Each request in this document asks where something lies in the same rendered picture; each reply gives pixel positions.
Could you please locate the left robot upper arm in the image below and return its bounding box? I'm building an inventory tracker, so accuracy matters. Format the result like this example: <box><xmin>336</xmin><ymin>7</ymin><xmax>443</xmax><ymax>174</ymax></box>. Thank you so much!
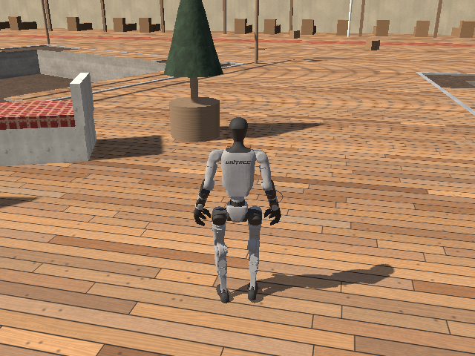
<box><xmin>203</xmin><ymin>149</ymin><xmax>223</xmax><ymax>191</ymax></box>

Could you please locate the robot right thigh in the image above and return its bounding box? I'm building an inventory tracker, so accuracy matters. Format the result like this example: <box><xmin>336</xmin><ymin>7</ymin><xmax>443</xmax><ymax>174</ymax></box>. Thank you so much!
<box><xmin>247</xmin><ymin>206</ymin><xmax>262</xmax><ymax>253</ymax></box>

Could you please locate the right robot upper arm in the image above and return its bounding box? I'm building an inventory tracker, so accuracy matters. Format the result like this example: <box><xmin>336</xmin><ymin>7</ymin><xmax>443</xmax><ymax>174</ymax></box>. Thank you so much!
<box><xmin>254</xmin><ymin>150</ymin><xmax>273</xmax><ymax>191</ymax></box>

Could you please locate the right robot hand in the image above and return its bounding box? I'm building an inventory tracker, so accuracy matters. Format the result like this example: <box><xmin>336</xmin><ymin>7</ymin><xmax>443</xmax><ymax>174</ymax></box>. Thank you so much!
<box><xmin>264</xmin><ymin>208</ymin><xmax>281</xmax><ymax>225</ymax></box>

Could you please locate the robot right foot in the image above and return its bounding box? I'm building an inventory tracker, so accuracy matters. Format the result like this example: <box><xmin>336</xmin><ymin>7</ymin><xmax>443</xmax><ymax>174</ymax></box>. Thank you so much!
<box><xmin>247</xmin><ymin>282</ymin><xmax>258</xmax><ymax>300</ymax></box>

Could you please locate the robot right forearm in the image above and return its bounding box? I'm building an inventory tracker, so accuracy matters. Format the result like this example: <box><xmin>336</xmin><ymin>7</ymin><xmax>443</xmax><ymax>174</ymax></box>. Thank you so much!
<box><xmin>265</xmin><ymin>180</ymin><xmax>279</xmax><ymax>211</ymax></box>

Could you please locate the left robot hand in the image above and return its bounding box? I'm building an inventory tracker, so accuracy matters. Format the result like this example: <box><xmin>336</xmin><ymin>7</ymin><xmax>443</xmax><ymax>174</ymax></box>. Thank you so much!
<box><xmin>194</xmin><ymin>208</ymin><xmax>211</xmax><ymax>226</ymax></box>

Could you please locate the robot left forearm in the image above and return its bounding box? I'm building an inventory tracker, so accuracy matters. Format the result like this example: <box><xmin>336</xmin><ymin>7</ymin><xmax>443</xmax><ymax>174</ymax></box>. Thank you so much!
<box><xmin>195</xmin><ymin>179</ymin><xmax>210</xmax><ymax>210</ymax></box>

